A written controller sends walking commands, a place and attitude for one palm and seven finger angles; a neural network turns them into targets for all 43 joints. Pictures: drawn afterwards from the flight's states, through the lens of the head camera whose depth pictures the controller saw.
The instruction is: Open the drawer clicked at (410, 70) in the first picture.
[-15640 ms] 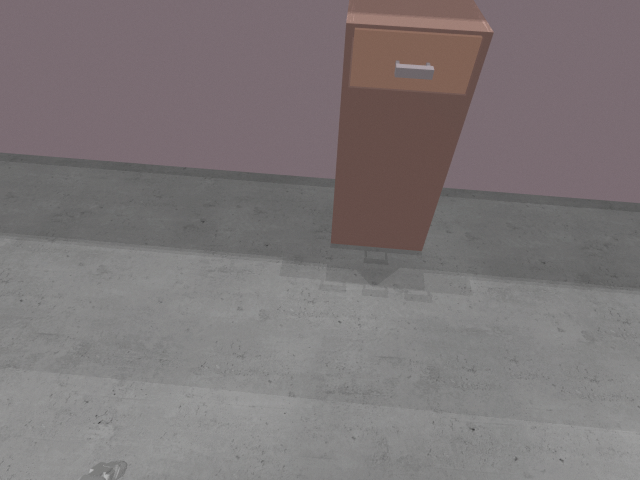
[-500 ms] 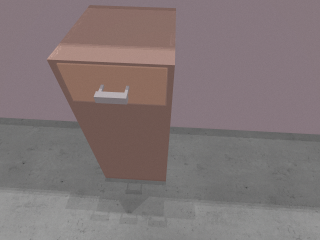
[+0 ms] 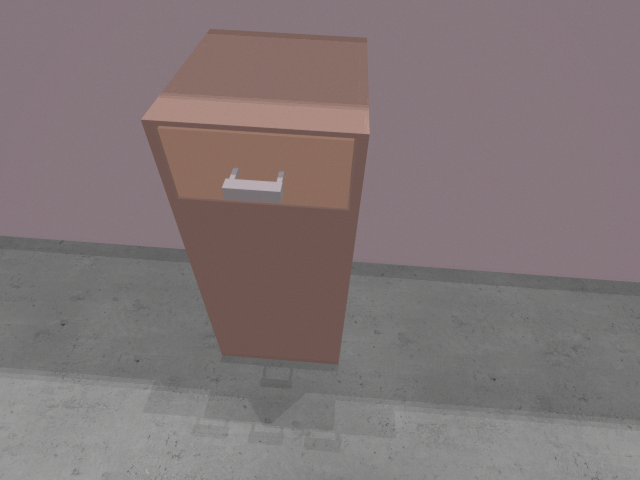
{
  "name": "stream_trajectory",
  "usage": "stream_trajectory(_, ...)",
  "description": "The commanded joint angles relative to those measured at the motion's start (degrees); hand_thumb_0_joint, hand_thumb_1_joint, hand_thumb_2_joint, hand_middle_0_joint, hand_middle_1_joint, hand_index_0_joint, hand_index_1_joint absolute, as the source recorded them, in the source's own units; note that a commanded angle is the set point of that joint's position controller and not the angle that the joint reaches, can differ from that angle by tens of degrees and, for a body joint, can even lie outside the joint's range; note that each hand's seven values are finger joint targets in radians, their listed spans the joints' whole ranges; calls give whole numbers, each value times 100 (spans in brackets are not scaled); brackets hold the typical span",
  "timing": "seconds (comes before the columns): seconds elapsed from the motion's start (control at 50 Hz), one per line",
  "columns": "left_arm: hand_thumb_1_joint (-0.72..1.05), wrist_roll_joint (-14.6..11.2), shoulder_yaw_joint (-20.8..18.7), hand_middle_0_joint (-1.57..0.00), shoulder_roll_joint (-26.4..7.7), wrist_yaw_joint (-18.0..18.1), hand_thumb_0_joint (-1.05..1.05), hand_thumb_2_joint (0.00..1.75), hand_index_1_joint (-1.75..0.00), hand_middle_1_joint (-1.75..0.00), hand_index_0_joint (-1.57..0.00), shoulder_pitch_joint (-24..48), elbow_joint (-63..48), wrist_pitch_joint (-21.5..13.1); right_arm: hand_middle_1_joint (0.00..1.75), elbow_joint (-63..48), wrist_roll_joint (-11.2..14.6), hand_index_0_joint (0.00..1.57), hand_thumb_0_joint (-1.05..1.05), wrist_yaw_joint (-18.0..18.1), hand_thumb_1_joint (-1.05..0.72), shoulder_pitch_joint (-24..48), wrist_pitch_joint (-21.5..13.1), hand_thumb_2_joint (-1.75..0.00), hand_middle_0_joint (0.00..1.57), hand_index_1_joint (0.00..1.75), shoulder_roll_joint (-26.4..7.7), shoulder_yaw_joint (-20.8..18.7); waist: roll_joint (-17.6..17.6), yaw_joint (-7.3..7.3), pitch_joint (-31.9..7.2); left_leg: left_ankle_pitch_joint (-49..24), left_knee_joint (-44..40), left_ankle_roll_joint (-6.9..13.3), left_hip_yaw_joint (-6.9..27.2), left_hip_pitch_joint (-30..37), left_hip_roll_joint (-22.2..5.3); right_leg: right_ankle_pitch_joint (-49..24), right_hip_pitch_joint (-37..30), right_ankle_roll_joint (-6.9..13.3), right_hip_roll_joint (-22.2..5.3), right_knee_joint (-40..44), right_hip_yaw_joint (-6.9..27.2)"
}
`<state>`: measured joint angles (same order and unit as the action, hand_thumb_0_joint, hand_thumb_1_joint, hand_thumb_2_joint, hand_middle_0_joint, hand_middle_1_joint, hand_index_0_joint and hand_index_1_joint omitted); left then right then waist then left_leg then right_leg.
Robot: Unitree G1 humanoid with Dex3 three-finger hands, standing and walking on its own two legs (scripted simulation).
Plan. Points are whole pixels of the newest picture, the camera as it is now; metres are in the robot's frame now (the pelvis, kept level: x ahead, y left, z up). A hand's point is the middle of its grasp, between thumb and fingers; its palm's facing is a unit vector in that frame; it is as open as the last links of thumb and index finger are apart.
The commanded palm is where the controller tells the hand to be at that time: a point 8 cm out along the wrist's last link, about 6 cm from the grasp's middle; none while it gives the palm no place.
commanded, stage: come to a stop and stand still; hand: left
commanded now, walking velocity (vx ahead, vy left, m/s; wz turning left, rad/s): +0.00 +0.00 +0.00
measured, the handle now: (255, 182) +0.60 +0.16 +0.02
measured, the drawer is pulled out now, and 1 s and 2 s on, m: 0.00 0.00 0.00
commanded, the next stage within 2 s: look again from close up in 0.36 s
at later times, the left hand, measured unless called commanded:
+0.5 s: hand out of the picture -0.03 +0.14 -0.18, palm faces +0.05 -0.99 -0.14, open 7.4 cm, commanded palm none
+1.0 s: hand out of the picture +0.03 +0.12 -0.17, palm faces +0.04 -0.99 -0.16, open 7.4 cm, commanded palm none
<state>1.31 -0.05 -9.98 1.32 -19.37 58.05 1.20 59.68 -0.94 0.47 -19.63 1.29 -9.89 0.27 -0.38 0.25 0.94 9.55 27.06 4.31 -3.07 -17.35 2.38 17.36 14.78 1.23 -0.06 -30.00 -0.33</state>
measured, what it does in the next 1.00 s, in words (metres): shifts its weight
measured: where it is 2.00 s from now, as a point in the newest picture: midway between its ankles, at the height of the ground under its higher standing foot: outside the picture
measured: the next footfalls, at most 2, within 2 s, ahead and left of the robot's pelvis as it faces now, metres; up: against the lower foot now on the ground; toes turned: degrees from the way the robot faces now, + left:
none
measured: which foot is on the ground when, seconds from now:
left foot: down 0.00-1.00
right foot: down 0.00-1.00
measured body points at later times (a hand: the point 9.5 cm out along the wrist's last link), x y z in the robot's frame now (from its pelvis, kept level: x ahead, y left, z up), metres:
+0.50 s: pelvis +0.00 -0.02 +0.00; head -0.01 -0.01 +0.45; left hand -0.03 +0.19 -0.17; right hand +0.01 -0.24 -0.16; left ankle +0.07 +0.07 -0.74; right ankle +0.03 -0.13 -0.74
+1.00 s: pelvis +0.06 -0.03 +0.00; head +0.07 -0.03 +0.45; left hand +0.03 +0.17 -0.16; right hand +0.04 -0.24 -0.16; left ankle +0.07 +0.07 -0.74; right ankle +0.03 -0.13 -0.74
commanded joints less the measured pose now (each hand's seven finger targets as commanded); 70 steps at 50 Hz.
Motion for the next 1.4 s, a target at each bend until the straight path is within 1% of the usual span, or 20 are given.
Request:
stream_trajectory(0.0,90,-17,-61,-20,-425,18,0,90,-30,-30,-20,-379,-52,-153,30,-282,-10,20,0,54,-90,181,-159,-90,20,30,-679,-150,-317,-119,307,2567,-1447,37,1343,-565,-919,719,-110,136,-184,516,373)
stream_trajectory(0.12,90,-37,-14,-20,-372,23,0,90,-30,-30,-20,-374,144,-232,30,-69,5,20,0,61,-90,-18,-160,-90,20,30,-507,-128,98,19,445,1872,-960,-85,1012,-136,-721,1188,432,181,-397,1001,753)
stream_trajectory(0.24,90,-22,-6,-20,-312,35,0,90,-30,-30,-20,-452,277,-226,30,19,2,20,0,66,-90,-37,-145,-90,20,30,-473,-137,93,45,600,1883,-876,-116,996,-91,-717,1439,756,153,-375,1076,765)
stream_trajectory(0.46,90,-37,-6,-20,-227,41,0,90,-30,-30,-20,-491,343,-277,30,91,1,20,0,89,-90,-35,-250,-90,20,30,-388,-103,-65,-17,387,1662,-1005,-103,1070,-167,-796,811,371,152,-395,939,668)
stream_trajectory(0.54,90,-11,-26,-20,-271,55,0,90,-30,-30,-20,-481,345,-238,30,108,-17,20,0,75,-90,-66,-197,-90,20,30,-408,-119,-108,-27,676,2144,-1169,-95,1212,-439,-817,1187,504,138,-336,961,648)
stream_trajectory(0.66,90,-51,-6,-20,-219,48,0,90,-30,-30,-20,-491,341,-305,30,134,-7,20,0,87,-90,-204,-246,-90,20,30,-280,-76,61,5,443,1231,-823,-131,932,-83,-696,805,442,194,-459,1095,784)
stream_trajectory(0.72,90,-55,-14,-20,-250,51,0,90,-30,-30,-20,-412,315,-300,30,158,-8,20,0,87,-90,-225,-246,-90,20,30,-287,-76,53,15,411,1351,-857,-154,955,-67,-720,927,447,187,-451,1124,748)
stream_trajectory(0.92,90,-77,13,-20,-187,74,0,90,-30,-30,-20,-445,417,-356,30,270,30,20,0,139,-90,-255,-368,-90,20,30,-224,-6,52,-30,17,-139,-662,-129,752,380,-786,-745,-191,181,-472,859,623)
stream_trajectory(1.06,90,-73,-2,-20,-190,99,0,90,-30,-30,-20,-397,459,-335,30,355,37,20,0,174,-90,-177,-371,-90,20,30,-214,16,46,-43,163,-710,-548,-136,658,571,-798,-1243,-264,158,-481,799,551)
stream_trajectory(1.08,90,8,-42,-20,-380,325,0,90,-30,-30,-20,-808,586,-426,30,-92,102,20,0,110,-90,583,-359,-90,20,30,-431,-53,431,-318,445,-470,652,-344,517,112,-758,-2836,-153,-84,-769,1117,993)
stream_trajectory(1.1,88,538,439,-20,-1947,347,0,89,-32,-32,-20,3624,-8262,-1375,30,-2215,400,20,0,338,-90,395,-1180,-90,20,30,-1440,-137,-1102,445,-2274,-1036,-260,-58,233,1825,-208,-2197,-174,164,-149,372,927)
stream_trajectory(1.12,85,658,-31,-20,-1721,817,0,88,-33,-33,-20,1403,-6857,-1007,30,-1809,283,20,0,599,-90,887,-1761,-90,20,30,-959,-31,-2154,-101,-2197,-1679,-190,-154,264,2263,-386,-1077,-58,264,-28,14,258)
stream_trajectory(1.14,83,378,27,-21,-1318,1155,0,87,-34,-34,-21,996,-6601,-641,30,-1459,327,20,0,649,-90,789,-1955,-90,20,30,-960,-184,-1552,25,-1621,-1117,-256,-356,313,1632,-438,-374,367,165,44,16,8)
stream_trajectory(1.16,81,596,808,-21,-71,1190,0,86,-36,-36,-21,-971,-5047,70,30,-1444,466,20,0,640,-90,882,-1954,-90,20,30,-615,-162,-868,-29,-919,-924,-240,-206,359,1057,-485,-336,519,100,0,5,-82)
stream_trajectory(1.18,78,692,995,-21,-143,1207,0,85,-37,-37,-21,114,-6670,61,30,-2031,437,20,0,554,-90,1009,-2001,-90,20,30,-835,-187,-636,30,-410,-765,-141,-215,537,566,-393,-685,544,107,-46,86,-109)
stream_trajectory(1.22,74,1867,1010,-21,-561,1463,0,83,-40,-40,-21,-431,-6578,27,30,-2254,135,20,0,475,-90,1216,-1969,-90,20,30,-1107,-231,47,197,-448,-1066,476,-84,514,430,-283,-968,1209,137,43,-36,-12)
stream_trajectory(1.26,69,2855,1031,-22,-457,1675,0,81,-43,-43,-22,-1494,-6117,252,30,-2745,10,20,0,274,-90,1316,-1623,-90,20,30,-1139,-338,757,-41,-850,-1450,825,-120,499,116,-187,-1249,1283,137,109,-313,-3)
stream_trajectory(1.32,62,4223,934,-22,-390,1821,0,78,-48,-48,-22,-3002,-5680,290,30,-3171,-153,20,0,-58,-90,1834,-804,-90,20,30,-1091,-500,1947,-572,-640,-978,1002,-266,278,-912,-101,-2159,1032,131,83,-632,232)
stream_trajectory(1.34,60,4501,637,-22,-593,1829,0,77,-50,-50,-22,-3299,-5598,157,30,-3241,-104,20,0,-176,-90,1925,-554,-90,20,30,-998,-509,2128,-782,-741,-1004,1056,-329,197,-1226,-76,-3058,719,119,-14,-799,433)
stream_trajectory(1.38,55,5013,331,-22,-1072,1930,0,75,-53,-53,-22,-2818,-6071,-259,30,-3479,-100,20,0,-324,-90,2082,-273,-90,20,30,-925,-428,2007,-878,-1110,-812,1230,-377,110,-1589,12,-3606,468,102,-75,-1172,713)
